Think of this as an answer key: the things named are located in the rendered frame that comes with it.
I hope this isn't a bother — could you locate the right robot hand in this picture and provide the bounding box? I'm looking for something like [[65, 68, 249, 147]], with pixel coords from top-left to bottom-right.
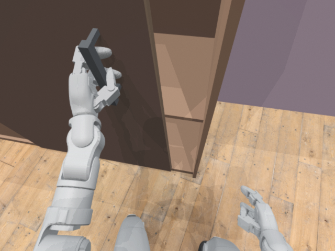
[[238, 186, 278, 240]]

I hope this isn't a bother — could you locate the robot thigh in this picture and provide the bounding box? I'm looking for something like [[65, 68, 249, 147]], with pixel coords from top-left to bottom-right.
[[203, 237, 240, 251], [114, 216, 150, 251]]

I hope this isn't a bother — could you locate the wardrobe door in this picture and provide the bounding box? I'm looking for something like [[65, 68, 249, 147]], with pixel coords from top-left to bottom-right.
[[0, 123, 26, 139], [0, 0, 172, 172]]

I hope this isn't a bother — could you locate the left robot hand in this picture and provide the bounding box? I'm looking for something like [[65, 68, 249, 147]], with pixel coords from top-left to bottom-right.
[[69, 45, 122, 118]]

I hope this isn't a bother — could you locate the left robot thigh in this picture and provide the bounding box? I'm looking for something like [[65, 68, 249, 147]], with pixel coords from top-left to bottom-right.
[[114, 216, 150, 251]]

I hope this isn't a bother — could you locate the handle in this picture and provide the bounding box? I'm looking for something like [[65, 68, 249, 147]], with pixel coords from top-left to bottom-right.
[[78, 28, 121, 106]]

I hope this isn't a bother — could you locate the robot left forearm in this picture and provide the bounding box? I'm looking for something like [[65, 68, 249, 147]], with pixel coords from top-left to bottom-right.
[[33, 115, 105, 251]]

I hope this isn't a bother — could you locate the robot right forearm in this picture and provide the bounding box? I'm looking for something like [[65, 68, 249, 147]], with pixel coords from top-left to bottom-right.
[[259, 230, 293, 251]]

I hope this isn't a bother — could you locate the right robot thigh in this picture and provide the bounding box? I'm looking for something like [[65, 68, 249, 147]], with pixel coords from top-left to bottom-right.
[[203, 237, 240, 251]]

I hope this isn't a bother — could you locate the left robot upper arm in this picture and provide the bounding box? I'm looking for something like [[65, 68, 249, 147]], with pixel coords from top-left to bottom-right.
[[36, 234, 91, 251]]

